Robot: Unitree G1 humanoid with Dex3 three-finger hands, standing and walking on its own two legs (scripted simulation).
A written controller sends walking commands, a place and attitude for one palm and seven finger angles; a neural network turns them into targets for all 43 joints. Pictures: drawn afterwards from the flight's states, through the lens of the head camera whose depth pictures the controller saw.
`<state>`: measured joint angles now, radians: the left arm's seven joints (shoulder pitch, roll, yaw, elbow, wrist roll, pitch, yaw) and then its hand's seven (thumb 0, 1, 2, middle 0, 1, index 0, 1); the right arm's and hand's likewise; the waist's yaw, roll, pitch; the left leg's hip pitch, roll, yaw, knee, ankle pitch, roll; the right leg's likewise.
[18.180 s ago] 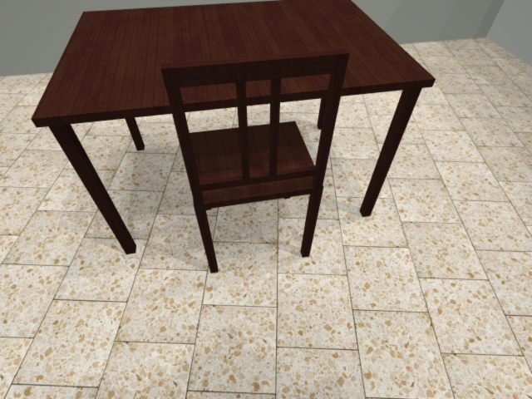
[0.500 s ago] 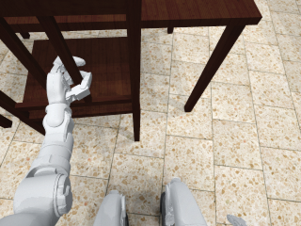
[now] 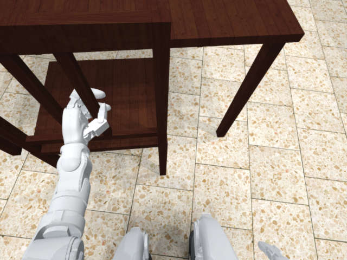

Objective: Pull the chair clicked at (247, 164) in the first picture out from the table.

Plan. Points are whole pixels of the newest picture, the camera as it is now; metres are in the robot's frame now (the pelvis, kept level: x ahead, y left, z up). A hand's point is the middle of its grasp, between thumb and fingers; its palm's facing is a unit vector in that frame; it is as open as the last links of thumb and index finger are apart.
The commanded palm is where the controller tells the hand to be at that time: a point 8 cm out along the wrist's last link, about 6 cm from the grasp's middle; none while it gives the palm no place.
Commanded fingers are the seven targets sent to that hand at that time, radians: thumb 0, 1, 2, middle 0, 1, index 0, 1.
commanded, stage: hook a spindle and tug to test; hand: left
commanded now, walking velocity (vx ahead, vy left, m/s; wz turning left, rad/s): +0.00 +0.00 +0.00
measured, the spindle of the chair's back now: (51, 105) +0.45 +0.26 +0.03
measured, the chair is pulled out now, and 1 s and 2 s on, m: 0.02 0.10 0.21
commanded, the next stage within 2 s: step backward, pulling the chair out in 0.16 s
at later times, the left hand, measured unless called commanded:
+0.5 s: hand (104, 125) +0.40 +0.14 +0.03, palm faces +0.09 -0.99 -0.09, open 5.4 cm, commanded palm +0.38 +0.19 +0.03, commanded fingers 0.00 0.90 0.90 -0.50 -1.45 -0.50 -1.45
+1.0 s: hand (112, 145) +0.36 +0.12 +0.03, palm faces -0.02 -0.99 -0.14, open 5.2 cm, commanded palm +0.33 +0.17 +0.03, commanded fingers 0.00 0.90 0.90 -0.50 -1.45 -0.50 -1.45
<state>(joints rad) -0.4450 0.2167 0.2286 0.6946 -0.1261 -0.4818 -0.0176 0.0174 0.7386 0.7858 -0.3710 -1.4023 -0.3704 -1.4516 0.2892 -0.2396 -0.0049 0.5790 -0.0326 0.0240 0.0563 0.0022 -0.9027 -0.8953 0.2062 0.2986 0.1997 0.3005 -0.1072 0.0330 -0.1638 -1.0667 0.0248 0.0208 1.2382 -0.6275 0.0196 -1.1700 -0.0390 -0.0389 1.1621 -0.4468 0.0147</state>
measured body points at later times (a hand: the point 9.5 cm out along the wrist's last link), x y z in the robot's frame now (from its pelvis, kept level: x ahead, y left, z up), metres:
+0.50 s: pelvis +0.01 +0.00 +0.07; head +0.13 +0.01 +0.51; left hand +0.39 +0.19 +0.04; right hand +0.11 -0.24 -0.05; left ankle -0.03 +0.10 -0.63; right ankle +0.05 -0.13 -0.63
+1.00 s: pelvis -0.02 +0.00 +0.09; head +0.09 +0.00 +0.53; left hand +0.35 +0.17 +0.04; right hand +0.05 -0.25 -0.04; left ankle -0.03 +0.10 -0.63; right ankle +0.05 -0.13 -0.63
